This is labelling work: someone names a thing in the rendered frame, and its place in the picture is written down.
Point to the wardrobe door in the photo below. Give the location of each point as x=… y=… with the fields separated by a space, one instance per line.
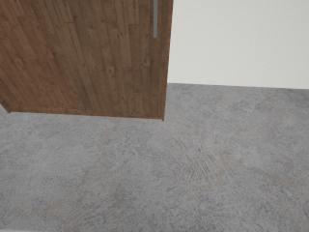
x=31 y=71
x=114 y=64

